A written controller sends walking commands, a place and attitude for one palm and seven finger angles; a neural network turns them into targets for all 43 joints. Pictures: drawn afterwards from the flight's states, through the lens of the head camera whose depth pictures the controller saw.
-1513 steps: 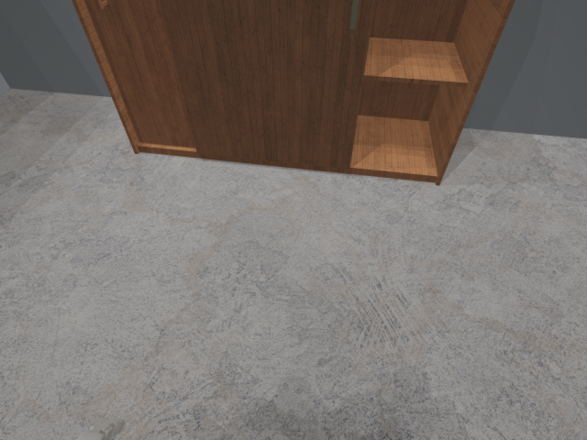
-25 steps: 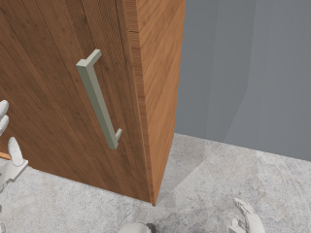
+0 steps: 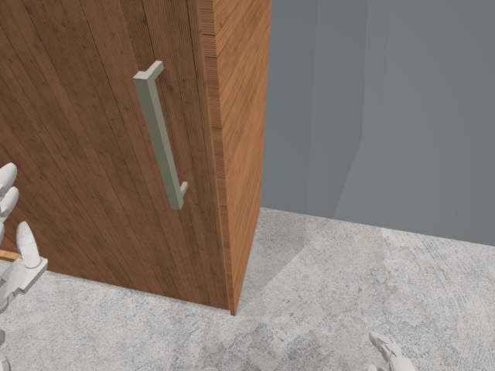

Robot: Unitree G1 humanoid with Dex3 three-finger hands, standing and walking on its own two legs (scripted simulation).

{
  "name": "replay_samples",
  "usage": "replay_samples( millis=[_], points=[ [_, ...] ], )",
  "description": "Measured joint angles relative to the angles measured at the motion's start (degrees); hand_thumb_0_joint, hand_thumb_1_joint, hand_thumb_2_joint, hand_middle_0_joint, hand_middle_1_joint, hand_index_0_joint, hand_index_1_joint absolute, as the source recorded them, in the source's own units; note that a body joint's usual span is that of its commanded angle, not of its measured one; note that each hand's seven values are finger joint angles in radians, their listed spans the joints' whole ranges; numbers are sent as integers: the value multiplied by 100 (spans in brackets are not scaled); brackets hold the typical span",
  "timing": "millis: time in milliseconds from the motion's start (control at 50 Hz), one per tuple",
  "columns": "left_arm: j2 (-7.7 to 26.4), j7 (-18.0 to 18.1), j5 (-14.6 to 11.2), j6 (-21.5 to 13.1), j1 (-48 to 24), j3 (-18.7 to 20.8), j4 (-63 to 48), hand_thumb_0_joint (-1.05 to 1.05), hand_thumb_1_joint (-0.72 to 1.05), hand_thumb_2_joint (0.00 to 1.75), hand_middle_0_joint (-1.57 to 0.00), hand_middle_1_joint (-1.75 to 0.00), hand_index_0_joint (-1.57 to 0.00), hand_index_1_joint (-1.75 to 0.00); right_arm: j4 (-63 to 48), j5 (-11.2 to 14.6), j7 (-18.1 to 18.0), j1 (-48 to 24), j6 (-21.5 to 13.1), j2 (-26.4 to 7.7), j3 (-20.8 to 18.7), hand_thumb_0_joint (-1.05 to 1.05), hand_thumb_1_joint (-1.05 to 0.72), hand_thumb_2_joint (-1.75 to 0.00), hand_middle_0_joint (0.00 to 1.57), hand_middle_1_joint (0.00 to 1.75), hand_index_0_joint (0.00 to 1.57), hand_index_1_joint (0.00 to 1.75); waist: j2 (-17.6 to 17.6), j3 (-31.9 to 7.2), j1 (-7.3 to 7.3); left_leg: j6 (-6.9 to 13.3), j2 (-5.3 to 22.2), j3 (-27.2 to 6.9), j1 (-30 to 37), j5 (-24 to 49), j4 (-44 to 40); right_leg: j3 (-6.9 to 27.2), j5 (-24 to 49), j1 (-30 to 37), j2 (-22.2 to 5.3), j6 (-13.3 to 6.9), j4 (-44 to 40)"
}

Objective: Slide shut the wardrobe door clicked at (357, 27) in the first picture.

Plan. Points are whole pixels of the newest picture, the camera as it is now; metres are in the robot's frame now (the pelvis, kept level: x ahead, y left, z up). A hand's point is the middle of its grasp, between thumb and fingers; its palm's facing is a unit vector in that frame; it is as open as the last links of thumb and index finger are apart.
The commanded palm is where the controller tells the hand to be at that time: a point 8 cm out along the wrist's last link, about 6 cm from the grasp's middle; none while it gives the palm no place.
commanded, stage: stop stepping back and stand still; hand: left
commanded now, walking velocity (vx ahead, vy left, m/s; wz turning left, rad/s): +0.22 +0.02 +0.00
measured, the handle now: (168, 145) +0.44 +0.19 +0.13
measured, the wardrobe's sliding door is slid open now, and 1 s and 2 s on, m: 0.00 0.00 0.00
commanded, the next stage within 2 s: let the arm hang, fingers relaxed in 0.58 s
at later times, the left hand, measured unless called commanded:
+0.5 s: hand out of the picture +0.14 +0.29 +0.16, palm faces +0.48 -0.75 -0.45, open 7.4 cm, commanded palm +0.09 +0.32 +0.18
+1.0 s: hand out of the picture +0.00 +0.19 -0.17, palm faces -0.01 -0.98 -0.18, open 7.1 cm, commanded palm none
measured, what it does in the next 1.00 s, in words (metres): steps on the spot: left foot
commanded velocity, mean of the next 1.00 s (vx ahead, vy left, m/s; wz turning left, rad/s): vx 0.01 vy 0.00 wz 0.00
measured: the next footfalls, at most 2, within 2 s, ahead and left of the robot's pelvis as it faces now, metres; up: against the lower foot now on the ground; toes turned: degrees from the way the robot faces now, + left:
left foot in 0.02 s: +0.09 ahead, +0.11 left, +0.00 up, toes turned +2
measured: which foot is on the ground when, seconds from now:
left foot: up 0.00-0.00, down 0.02-1.00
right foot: down 0.00-1.00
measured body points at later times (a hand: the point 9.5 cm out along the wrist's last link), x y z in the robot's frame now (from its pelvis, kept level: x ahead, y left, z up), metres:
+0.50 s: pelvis -0.04 +0.02 +0.01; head -0.05 +0.01 +0.46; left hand +0.11 +0.33 +0.19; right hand +0.11 -0.21 -0.09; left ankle +0.05 +0.11 -0.73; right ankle -0.08 -0.10 -0.73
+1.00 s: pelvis -0.05 +0.01 +0.00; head -0.03 +0.03 +0.45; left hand +0.00 +0.24 -0.16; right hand +0.02 -0.25 -0.13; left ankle +0.05 +0.11 -0.73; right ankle -0.08 -0.10 -0.73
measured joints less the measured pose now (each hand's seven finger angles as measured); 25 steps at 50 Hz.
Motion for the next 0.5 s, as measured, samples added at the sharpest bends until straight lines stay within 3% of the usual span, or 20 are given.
replay_samples(
  millis=[20,80,220,360,500],
  points=[
    [55,-17,-5,1,-11,15,63,2,88,90,-21,-30,-21,-30,-37,-3,-14,39,22,-14,-2,1,-90,-89,20,30,21,30,-9,-78,-74,35,2,-27,261,144,-187,-1,-19,-5,8,9,28],
    [251,-80,-22,7,-260,95,363,2,88,90,-21,-30,-21,-30,-85,6,-79,17,101,-73,-92,1,-90,-89,20,30,21,30,-25,-126,-340,56,-57,-132,594,-428,-631,-120,-130,-50,-14,54,220],
    [414,-140,-80,61,73,342,224,2,89,90,-21,-30,-21,-30,-333,-54,-184,-46,140,-133,-107,1,-90,-89,20,30,20,30,-86,-55,-520,103,-1,-34,576,-84,-731,-20,114,-69,9,126,66],
    [375,-109,-43,-118,322,375,11,2,89,90,-21,-30,-21,-30,-304,-120,-248,104,-63,-51,-50,1,-90,-89,20,30,20,30,21,6,-357,100,-20,-131,538,311,-1181,-115,462,-110,8,135,-332],
    [58,-62,-36,9,123,186,410,2,89,90,-21,-30,-21,-30,-86,-136,-236,66,-60,27,15,1,-90,-89,20,30,21,30,253,44,-138,65,33,-145,582,268,-1196,-116,597,-9,56,123,-498]
  ],
)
